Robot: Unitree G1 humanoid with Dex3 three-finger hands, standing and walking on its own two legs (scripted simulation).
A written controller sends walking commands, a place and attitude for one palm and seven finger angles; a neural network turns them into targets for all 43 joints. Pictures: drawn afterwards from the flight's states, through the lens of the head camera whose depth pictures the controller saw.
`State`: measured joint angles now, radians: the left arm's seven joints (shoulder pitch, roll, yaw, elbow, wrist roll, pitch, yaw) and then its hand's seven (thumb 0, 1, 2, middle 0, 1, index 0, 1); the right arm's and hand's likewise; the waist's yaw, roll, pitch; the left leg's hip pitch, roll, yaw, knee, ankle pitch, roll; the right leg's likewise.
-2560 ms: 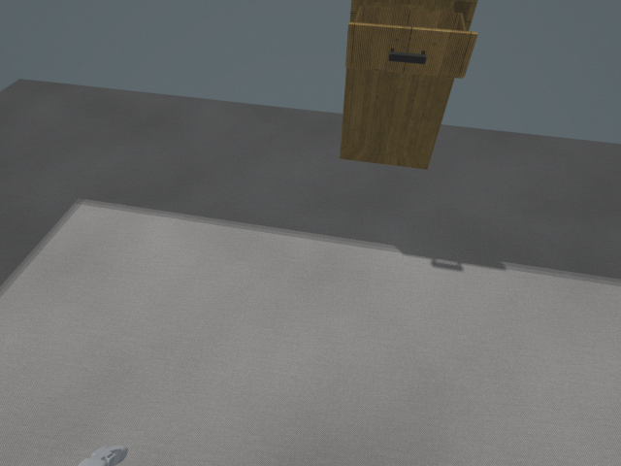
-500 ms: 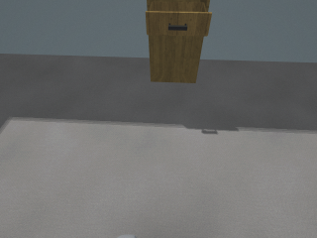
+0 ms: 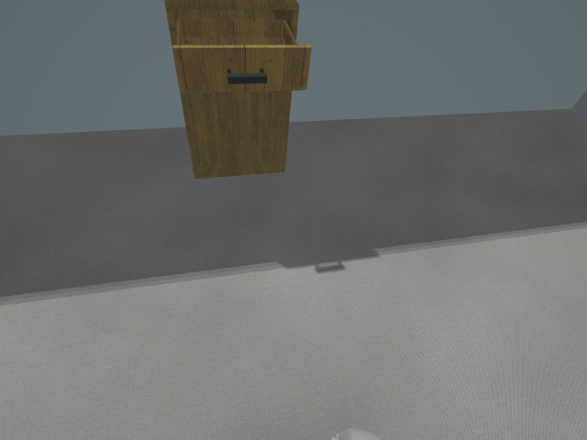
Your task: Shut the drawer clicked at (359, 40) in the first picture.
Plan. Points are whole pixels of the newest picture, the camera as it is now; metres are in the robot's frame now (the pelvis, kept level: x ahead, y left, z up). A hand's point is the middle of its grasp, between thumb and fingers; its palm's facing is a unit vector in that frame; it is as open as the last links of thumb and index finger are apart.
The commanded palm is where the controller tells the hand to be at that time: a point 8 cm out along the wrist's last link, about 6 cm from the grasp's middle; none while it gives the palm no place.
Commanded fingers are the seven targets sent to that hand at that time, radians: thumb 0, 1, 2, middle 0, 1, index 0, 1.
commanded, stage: walk to a spot facing it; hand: left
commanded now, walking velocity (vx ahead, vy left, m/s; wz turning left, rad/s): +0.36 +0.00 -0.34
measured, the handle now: (246, 75) +1.10 +0.23 -0.06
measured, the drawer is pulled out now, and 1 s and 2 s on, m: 0.30 0.30 0.30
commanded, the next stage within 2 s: turn to face it in 1.10 s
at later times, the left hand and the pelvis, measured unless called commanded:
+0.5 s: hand (242, 327) +0.34 +0.11 -0.17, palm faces -0.13 -0.98 -0.17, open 7.2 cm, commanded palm none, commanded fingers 0.00 0.90 0.90 -0.20 -0.30 -0.20 -0.30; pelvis +0.21 -0.04 -0.01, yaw -9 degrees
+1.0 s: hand (241, 258) +0.49 +0.14 -0.17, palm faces -0.20 -0.97 -0.14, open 7.3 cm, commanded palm none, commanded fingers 0.00 0.90 0.90 -0.20 -0.30 -0.20 -0.30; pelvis +0.42 -0.02 +0.01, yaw -16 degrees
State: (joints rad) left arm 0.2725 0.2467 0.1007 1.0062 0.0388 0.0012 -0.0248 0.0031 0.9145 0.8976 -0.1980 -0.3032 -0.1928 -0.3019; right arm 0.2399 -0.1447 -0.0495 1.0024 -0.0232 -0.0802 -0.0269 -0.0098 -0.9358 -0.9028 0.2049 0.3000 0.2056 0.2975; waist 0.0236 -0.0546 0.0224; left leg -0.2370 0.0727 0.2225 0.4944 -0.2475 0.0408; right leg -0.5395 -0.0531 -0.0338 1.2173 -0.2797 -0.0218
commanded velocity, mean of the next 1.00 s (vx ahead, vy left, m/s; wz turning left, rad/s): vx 0.36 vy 0.00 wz -0.26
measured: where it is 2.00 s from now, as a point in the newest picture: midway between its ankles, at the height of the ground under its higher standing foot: (332, 324)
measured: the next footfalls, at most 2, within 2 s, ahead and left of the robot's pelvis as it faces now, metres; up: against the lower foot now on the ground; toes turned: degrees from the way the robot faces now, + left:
right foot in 0.34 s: +0.26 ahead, -0.15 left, +0.00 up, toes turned -16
left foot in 0.70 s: +0.44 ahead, +0.07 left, +0.00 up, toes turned +2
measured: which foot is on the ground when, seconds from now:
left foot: down 0.00-0.34, up 0.36-0.68, down 0.70-1.00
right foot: up 0.00-0.32, down 0.34-0.72, up 0.74-1.00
